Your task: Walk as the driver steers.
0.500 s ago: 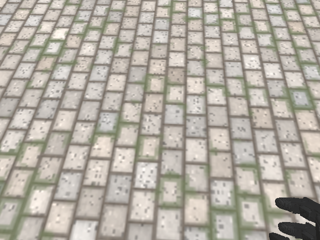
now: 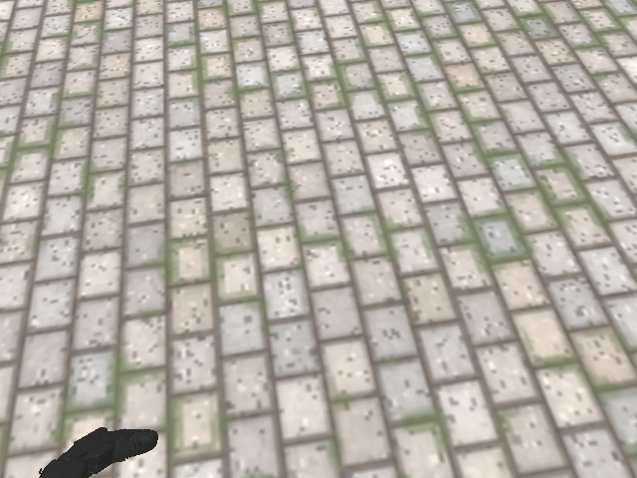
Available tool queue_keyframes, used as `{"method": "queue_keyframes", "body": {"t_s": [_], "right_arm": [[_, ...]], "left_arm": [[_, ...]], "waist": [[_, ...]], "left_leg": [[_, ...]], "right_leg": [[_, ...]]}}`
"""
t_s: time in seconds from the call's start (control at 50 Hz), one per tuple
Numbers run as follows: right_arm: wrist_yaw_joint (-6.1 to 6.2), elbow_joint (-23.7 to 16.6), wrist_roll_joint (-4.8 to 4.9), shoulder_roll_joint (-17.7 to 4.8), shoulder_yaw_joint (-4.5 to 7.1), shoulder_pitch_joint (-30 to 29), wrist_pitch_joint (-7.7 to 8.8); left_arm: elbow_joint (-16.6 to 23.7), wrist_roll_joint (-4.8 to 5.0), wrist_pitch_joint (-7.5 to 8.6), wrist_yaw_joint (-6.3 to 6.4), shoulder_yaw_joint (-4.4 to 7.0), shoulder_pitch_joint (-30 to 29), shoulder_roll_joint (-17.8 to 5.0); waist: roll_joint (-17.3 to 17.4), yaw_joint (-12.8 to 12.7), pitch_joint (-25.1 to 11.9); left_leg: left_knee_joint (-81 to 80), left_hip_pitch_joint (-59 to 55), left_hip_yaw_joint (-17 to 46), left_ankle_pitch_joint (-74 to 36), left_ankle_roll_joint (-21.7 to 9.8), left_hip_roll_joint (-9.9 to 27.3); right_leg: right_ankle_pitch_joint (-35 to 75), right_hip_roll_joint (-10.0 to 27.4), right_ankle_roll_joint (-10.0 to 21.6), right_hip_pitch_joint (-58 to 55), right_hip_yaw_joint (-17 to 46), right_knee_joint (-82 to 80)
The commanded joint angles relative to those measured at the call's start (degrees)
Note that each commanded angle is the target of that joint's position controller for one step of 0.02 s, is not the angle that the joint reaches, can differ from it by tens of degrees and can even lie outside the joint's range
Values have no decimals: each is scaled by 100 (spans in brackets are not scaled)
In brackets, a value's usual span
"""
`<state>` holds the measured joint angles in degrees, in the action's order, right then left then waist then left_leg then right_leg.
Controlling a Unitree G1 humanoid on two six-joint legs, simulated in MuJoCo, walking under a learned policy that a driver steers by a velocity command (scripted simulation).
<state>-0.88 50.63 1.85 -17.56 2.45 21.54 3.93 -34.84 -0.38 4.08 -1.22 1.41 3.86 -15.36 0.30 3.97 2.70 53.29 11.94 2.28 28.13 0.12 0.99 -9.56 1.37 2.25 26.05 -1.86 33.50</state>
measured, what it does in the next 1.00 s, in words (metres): walks ahead: left foot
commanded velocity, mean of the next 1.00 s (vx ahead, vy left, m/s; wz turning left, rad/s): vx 0.11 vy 0.00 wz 0.04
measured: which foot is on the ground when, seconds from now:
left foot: up 0.00-0.32, down 0.34-1.00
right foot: down 0.00-1.00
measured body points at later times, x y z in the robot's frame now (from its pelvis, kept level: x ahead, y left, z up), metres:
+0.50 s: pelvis +0.16 +0.02 +0.00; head +0.18 +0.03 +0.45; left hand +0.23 +0.29 -0.13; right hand +0.35 -0.21 -0.10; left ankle +0.23 +0.12 -0.73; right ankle +0.13 -0.11 -0.73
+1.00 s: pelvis +0.19 +0.02 +0.01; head +0.20 +0.02 +0.46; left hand +0.20 +0.28 -0.14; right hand +0.33 -0.23 -0.12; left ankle +0.23 +0.12 -0.73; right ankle +0.13 -0.11 -0.73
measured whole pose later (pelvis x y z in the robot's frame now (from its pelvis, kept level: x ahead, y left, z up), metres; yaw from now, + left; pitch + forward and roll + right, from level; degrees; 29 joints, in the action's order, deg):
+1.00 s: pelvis +0.19 +0.02 +0.01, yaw +4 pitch -1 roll +0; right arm 1.1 58.2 0.1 -13.9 2.4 3.7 -1.2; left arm -59.1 -0.5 -0.2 2.2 1.4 14.4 -13.1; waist 0.1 -0.6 2.4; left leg 29.6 16.7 0.0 11.5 -1.6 -1.3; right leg -21.1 1.5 -1.2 4.4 -1.7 26.9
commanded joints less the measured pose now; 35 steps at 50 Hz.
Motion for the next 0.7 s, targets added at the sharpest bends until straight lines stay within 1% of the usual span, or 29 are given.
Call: {"method": "queue_keyframes", "body": {"t_s": [0.02,0.04,0.06,0.1,0.14,0.16,0.18,0.2,0.24,0.28,0.3,0.32,0.34,0.36,0.38,0.4,0.42,0.44,0.46,0.48,0.5,0.52,0.54,0.56,0.58,0.6,0.62,0.66,0.7], "right_arm": [[55,-659,46,-753,144,-467,160],[83,-645,-66,-700,162,-520,110],[95,-594,-86,-595,164,-365,25],[110,-516,-98,-295,101,-204,-130],[115,-606,-172,-131,37,-432,-203],[97,-642,-211,-59,-8,-568,-209],[68,-663,-225,-30,-39,-725,-198],[37,-687,-221,-62,-46,-900,-185],[-2,-749,-211,-185,-25,-1168,-178],[-18,-810,-225,-311,10,-1336,-173],[-21,-801,-249,-355,33,-1321,-170],[-15,-742,-280,-394,63,-1204,-166],[25,-689,-310,-561,122,-1112,-165],[93,-739,-331,-967,207,-1080,-178],[142,-751,-376,-861,151,-1196,-253],[127,-733,-295,-399,45,-1254,-327],[96,-684,-268,-271,-5,-1413,-357],[71,-676,-268,-288,-4,-1588,-369],[53,-707,-260,-335,1,-1843,-368],[45,-733,-259,-367,10,-2098,-364],[47,-731,-244,-331,7,-2216,-365],[46,-708,-229,-281,0,-2207,-356],[51,-629,-249,-285,-5,-2111,-325],[58,-544,-243,-330,10,-2015,-282],[79,-468,-216,-340,25,-1942,-248],[100,-396,-197,-342,35,-1874,-234],[112,-329,-193,-320,41,-1829,-234],[121,-221,-188,-276,47,-1834,-269],[119,-129,-181,-253,56,-1901,-318]], "left_arm": [[-120,-19,25,34,317,1426,-914],[-128,-33,49,-1,272,1100,-737],[-142,-56,85,-14,257,915,-652],[-259,-42,175,-15,273,743,-628],[-394,-25,193,36,307,603,-740],[-446,-15,174,68,315,544,-770],[-500,-16,146,97,320,557,-797],[-575,-18,115,119,329,652,-843],[-758,7,56,134,341,859,-927],[-902,58,1,132,352,894,-984],[-951,99,-28,139,349,834,-984],[-996,147,-54,147,330,785,-929],[-1106,121,-55,147,283,1015,-774],[-1139,-55,-16,146,219,1362,-610],[-1273,-134,-28,143,101,2038,-265],[-1287,-87,-130,184,100,1763,-376],[-1192,8,-244,222,130,1474,-475],[-1210,25,-352,275,140,1355,-483],[-1246,-15,-443,314,151,1366,-508],[-1302,-52,-505,331,145,1437,-516],[-1342,-80,-526,325,142,1437,-564],[-1414,-76,-510,316,171,1412,-701],[-1447,-55,-472,317,176,1301,-694],[-1481,-52,-436,323,169,1249,-645],[-1538,-50,-399,325,179,1241,-656],[-1585,-38,-361,322,178,1228,-635],[-1643,-20,-337,318,171,1246,-598],[-1748,4,-345,314,166,1245,-547],[-1833,6,-394,319,163,1222,-515]], "waist": [[-694,-842,-948],[-614,-638,-690],[-649,-424,-644],[-502,-217,-632],[-500,-141,-496],[-517,-149,-500],[-556,-212,-535],[-568,-304,-581],[-538,-412,-641],[-534,-410,-612],[-507,-338,-608],[-447,-232,-639],[-257,-234,-688],[313,-417,-974],[1008,-716,-1429],[937,-495,-1442],[879,-511,-1234],[812,-543,-1084],[803,-627,-915],[815,-746,-818],[730,-750,-664],[443,-628,-394],[265,-564,-348],[168,-530,-433],[66,-500,-568],[-1,-479,-683],[-46,-467,-790],[-79,-465,-829],[-86,-477,-717]], "left_leg": [[1790,3001,283,-301,-49,290],[1522,2739,239,-473,20,395],[1331,2297,247,-582,76,483],[934,1818,134,-772,181,415],[120,1701,70,-1202,246,405],[-381,1511,13,-1566,238,410],[-820,1312,-63,-1961,222,365],[-1154,1181,-119,-2309,212,295],[-1585,1020,-115,-2605,166,201],[-1890,917,-81,-2502,37,161],[-2139,757,-113,-2549,-53,125],[-2543,413,-186,-2846,-161,53],[-2923,-34,-62,-3658,-292,127],[-2712,-760,506,-5880,-508,769],[-2572,-1469,1270,-6229,-1278,1470],[-2826,-1217,1556,-5261,-1569,1566],[-3060,-964,1601,-4053,-1492,1431],[-3214,-706,1586,-3167,-1334,1310],[-3330,-303,1461,-2534,-1146,1196],[-3397,147,1230,-1928,-903,1006],[-3416,432,949,-1351,-661,771],[-3351,433,642,-1143,-484,510],[-3200,313,561,-1494,-408,415],[-3029,130,515,-2140,-420,377],[-2835,-124,442,-2868,-466,365],[-2646,-336,365,-3570,-516,338],[-2531,-498,327,-4032,-567,333],[-2466,-601,294,-4270,-622,326],[-2493,-530,264,-4075,-624,293]], "right_leg": [[909,1806,1109,-3235,2384,-1539],[2063,1590,1076,-2675,1801,-1581],[2728,1451,1033,-2250,1378,-1676],[3496,1376,1108,-1785,944,-1873],[3770,1285,1116,-1540,551,-2005],[3770,1165,1062,-1463,319,-2010],[3742,1061,1012,-1433,145,-2013],[3682,1027,980,-1496,83,-2007],[3474,1097,945,-1705,133,-1906],[3179,1200,890,-1839,244,-1679],[2928,1186,814,-1845,263,-1476],[2531,1074,676,-1792,251,-1206],[2048,818,441,-1711,202,-883],[953,423,101,-1385,-38,-368],[-948,76,-253,-840,-84,133],[-1896,44,-403,-789,104,308],[-1950,73,-418,-653,197,271],[-1716,100,-411,-671,243,123],[-1267,137,-392,-904,288,-213],[-761,170,-354,-1347,312,-641],[-480,201,-309,-1540,309,-899],[-659,196,-262,-1355,239,-880],[-587,195,-227,-1337,228,-896],[-357,221,-236,-1402,255,-941],[-101,244,-254,-1422,285,-982],[197,256,-271,-1454,294,-992],[407,252,-290,-1492,280,-967],[519,229,-308,-1548,241,-959],[423,204,-302,-1566,213,-985]]}}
